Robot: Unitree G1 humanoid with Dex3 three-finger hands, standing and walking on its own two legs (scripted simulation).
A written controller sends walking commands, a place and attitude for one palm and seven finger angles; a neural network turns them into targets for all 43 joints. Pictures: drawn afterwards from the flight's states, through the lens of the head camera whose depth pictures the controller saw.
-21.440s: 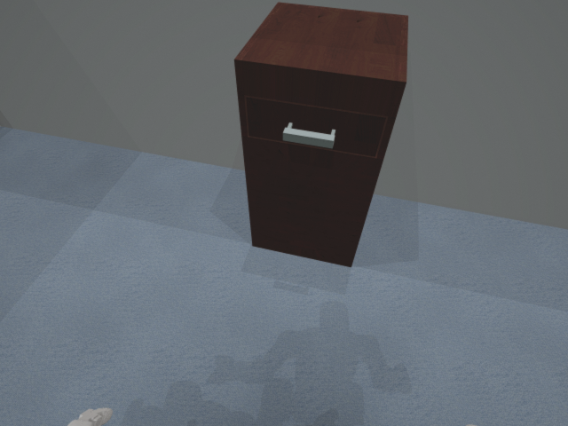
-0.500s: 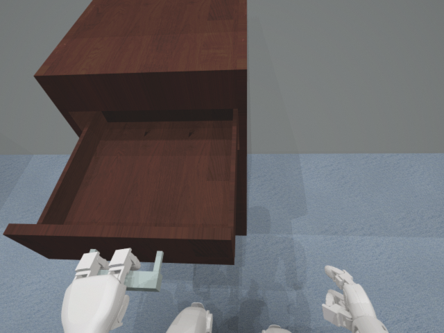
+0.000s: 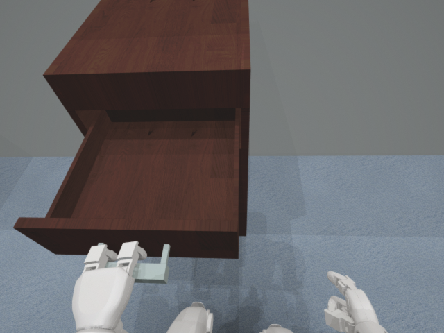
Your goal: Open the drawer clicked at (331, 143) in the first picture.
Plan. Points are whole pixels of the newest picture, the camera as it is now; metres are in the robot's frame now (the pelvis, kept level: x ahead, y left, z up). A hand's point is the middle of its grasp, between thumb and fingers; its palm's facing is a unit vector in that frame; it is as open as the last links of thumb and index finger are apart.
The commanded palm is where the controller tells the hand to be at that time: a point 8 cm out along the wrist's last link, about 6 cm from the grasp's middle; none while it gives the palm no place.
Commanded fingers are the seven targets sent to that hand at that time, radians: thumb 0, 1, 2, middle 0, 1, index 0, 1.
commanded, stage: lift the hand off the handle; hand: left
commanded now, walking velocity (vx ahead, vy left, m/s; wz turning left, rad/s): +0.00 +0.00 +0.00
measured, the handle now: (130, 260) +0.25 +0.20 -0.01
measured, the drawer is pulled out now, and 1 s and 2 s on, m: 0.30 0.30 0.30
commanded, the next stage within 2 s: none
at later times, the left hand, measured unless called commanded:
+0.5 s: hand (117, 288) +0.20 +0.20 +0.00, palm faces -0.02 -0.15 -0.99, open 13.8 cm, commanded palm +0.18 +0.19 +0.06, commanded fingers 0.00 -0.50 0.30 -0.30 -1.20 -0.30 -1.20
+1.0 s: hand (109, 285) +0.19 +0.20 +0.03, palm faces +0.00 -0.15 -0.99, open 13.8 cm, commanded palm +0.17 +0.19 +0.09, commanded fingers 0.00 -0.50 0.30 -0.30 -1.20 -0.30 -1.20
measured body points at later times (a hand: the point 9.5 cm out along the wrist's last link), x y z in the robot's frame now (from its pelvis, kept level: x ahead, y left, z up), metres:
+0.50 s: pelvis +0.01 +0.01 +0.02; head +0.05 -0.01 +0.47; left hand +0.19 +0.21 +0.05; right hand +0.20 -0.22 -0.08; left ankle +0.05 +0.12 -0.64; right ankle -0.02 -0.08 -0.64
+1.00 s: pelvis +0.01 +0.01 +0.04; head +0.04 -0.02 +0.48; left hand +0.19 +0.20 +0.09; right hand +0.22 -0.20 -0.06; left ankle +0.05 +0.12 -0.64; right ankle -0.02 -0.08 -0.64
